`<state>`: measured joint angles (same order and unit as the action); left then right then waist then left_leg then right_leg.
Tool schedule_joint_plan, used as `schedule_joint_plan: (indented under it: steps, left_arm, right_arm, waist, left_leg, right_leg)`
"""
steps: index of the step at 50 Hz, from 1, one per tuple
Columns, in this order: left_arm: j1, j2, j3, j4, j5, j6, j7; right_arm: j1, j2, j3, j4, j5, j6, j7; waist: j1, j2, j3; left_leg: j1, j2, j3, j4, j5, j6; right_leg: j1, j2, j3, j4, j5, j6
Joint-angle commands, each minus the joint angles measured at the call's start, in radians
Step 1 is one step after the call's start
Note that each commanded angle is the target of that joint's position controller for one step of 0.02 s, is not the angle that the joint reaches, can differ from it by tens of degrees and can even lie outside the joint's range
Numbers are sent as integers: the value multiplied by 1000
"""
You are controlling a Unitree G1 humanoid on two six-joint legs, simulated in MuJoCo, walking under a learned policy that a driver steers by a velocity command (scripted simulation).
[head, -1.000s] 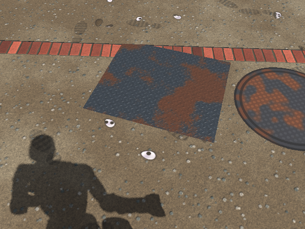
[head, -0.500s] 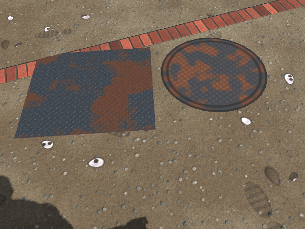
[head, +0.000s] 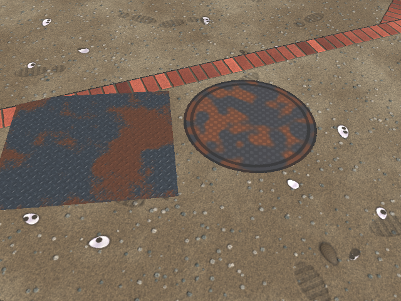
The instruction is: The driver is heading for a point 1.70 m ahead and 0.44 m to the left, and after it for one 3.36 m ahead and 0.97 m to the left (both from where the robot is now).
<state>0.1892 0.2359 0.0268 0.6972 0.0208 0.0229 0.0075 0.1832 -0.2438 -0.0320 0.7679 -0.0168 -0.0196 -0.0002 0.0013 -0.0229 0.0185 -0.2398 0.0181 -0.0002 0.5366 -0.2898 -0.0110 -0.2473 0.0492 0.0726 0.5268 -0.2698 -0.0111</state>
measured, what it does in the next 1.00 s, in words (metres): stands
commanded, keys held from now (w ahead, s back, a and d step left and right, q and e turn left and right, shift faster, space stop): no key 1.00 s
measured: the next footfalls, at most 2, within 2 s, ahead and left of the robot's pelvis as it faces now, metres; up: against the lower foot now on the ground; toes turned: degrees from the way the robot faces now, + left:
right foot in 1.48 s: +0.12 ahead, -0.13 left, +0.00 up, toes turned -2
left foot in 1.96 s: +0.49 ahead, +0.11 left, +0.00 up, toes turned +3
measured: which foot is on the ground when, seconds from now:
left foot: down 0.00-1.00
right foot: down 0.00-1.00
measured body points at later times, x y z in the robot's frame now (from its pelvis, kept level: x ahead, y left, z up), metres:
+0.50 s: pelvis +0.01 +0.02 +0.00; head +0.02 +0.02 +0.45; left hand +0.11 +0.28 -0.13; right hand +0.12 -0.23 -0.12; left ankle +0.00 +0.13 -0.73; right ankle +0.01 -0.12 -0.73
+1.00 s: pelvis +0.01 +0.04 +0.00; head +0.02 +0.04 +0.45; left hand +0.05 +0.29 -0.15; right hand +0.07 -0.22 -0.13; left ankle +0.00 +0.13 -0.73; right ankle +0.01 -0.12 -0.73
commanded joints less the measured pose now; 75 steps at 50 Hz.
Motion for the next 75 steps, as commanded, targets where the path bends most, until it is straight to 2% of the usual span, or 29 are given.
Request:
schedule_joint_plan:
  steps: [1,9,22,33,46,57,58,59,60,61,62,63,64,65,67,69,71,72,73,74,75]
  left_arm:
    - [-27,105,37,-62,-4,-12,7]
    - [11,94,43,-12,-8,-16,16]
    - [39,96,49,69,-12,-9,38]
    - [46,91,52,177,-15,-8,46]
    - [57,84,42,301,-18,-15,51]
    - [73,76,29,369,-20,-19,52]
    - [89,63,25,381,-20,-19,53]
    - [87,59,24,383,-24,-18,54]
    - [71,60,25,374,-28,-22,54]
    - [40,62,23,354,-30,-32,51]
    - [2,63,21,330,-32,-48,44]
    - [-27,68,23,315,-39,-63,36]
    - [-32,75,28,311,-45,-75,27]
    - [-17,78,31,314,-49,-86,19]
    - [-24,74,34,314,-52,-107,8]
    - [-22,51,30,319,-49,-119,0]
    - [59,45,34,354,-49,-119,-6]
    - [125,52,40,383,-49,-114,-5]
    - [200,65,47,406,-50,-108,-1]
    - [290,117,61,416,-48,-109,6]
    - [392,251,83,416,-41,-113,3]
  right_arm:
    - [-23,-120,-23,-62,3,-23,-8]
    - [-24,-106,-12,-57,6,-19,-10]
    - [-10,-93,-4,12,10,-22,-6]
    - [10,-98,-3,99,12,-21,-10]
    - [37,-99,1,179,15,-13,-18]
    - [64,-94,4,217,16,-7,-21]
    - [81,-91,5,227,16,-5,-23]
    - [89,-108,-2,231,22,-1,-26]
    - [104,-145,-14,232,30,2,-30]
    - [136,-174,-23,235,34,2,-32]
    - [156,-203,-35,236,36,-4,-34]
    - [166,-208,-40,234,29,-16,-36]
    - [167,-196,-40,230,23,-29,-35]
    - [156,-179,-38,221,27,-39,-32]
    - [124,-162,-37,199,43,-46,-29]
    - [117,-179,-42,194,48,-41,-27]
    - [108,-196,-46,193,59,-30,-24]
    - [114,-186,-43,191,59,-27,-21]
    - [107,-154,-32,187,54,-29,-18]
    - [78,-86,-10,171,41,-37,-9]
    - [68,-20,6,120,27,-57,-7]
  waist:
    - [-2,79,-35]
    - [-5,17,-38]
    - [0,27,-21]
    - [-2,29,-3]
    - [-6,29,12]
    - [-7,27,20]
    - [-8,37,-3]
    - [-15,58,10]
    - [-27,106,34]
    - [-43,158,64]
    - [-56,194,105]
    - [-61,190,139]
    - [-57,169,150]
    - [-41,134,139]
    - [-28,99,107]
    - [-18,122,65]
    - [29,120,40]
    - [53,105,26]
    - [88,79,14]
    - [128,-59,2]
    - [130,-296,-53]
  left_leg:
    - [-6,70,-77,-106,94,36]
    - [9,53,-64,-88,128,46]
    - [0,38,-57,-114,139,50]
    - [14,34,-63,-151,136,59]
    - [35,29,-69,-179,139,70]
    - [44,23,-70,-189,149,75]
    - [54,18,-71,-204,34,79]
    - [48,22,-92,-228,-152,97]
    - [43,63,-162,-271,-343,133]
    - [51,155,-288,-340,-501,183]
    - [27,255,-422,-404,-560,241]
    - [26,315,-502,-442,-528,282]
    - [70,345,-531,-451,-465,301]
    - [118,343,-511,-442,-404,294]
    - [148,281,-379,-427,-260,238]
    - [83,205,-243,-396,-157,208]
    - [-48,163,-169,-333,-166,199]
    - [-117,144,-156,-282,-184,191]
    - [-179,119,-133,-200,-179,169]
    - [-284,43,-35,76,-112,110]
    - [-494,-64,46,420,-236,58]
  right_leg:
    - [15,-61,63,-59,116,-26]
    - [32,-67,66,-56,177,-7]
    - [79,-73,62,-62,214,9]
    - [94,-71,48,-88,210,23]
    - [81,-70,28,-116,188,33]
    - [67,-72,16,-129,175,36]
    - [73,-56,-4,-119,98,35]
    - [41,-28,-39,-74,-18,31]
    - [-28,-1,-76,5,-133,24]
    - [-124,-3,-96,98,-181,16]
    - [-184,-40,-86,200,-178,4]
    - [-258,-79,-54,310,-204,-7]
    - [-342,-110,-30,402,-241,-17]
    - [-393,-135,-18,431,-241,-28]
    - [-358,-150,-38,300,-186,-37]
    - [-190,-111,-97,144,-116,-24]
    - [36,-52,-168,-6,43,-7]
    - [146,-24,-186,-25,69,0]
    - [242,-26,-168,-50,46,-7]
    - [338,-173,48,-164,-73,-56]
    - [452,-409,486,-320,-252,-193]
Keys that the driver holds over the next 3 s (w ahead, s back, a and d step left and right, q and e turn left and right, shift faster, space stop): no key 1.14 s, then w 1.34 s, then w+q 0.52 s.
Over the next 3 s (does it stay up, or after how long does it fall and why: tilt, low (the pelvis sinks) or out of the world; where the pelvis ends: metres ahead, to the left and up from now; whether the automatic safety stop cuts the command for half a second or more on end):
stays up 0.88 -0.02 0.00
